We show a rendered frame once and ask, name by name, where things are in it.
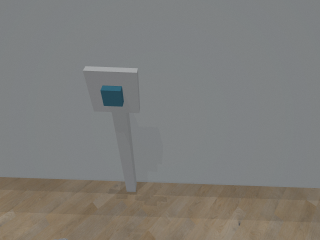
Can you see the panel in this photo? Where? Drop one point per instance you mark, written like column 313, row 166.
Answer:
column 128, row 78

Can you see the button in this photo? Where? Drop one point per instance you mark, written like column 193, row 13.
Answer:
column 112, row 95

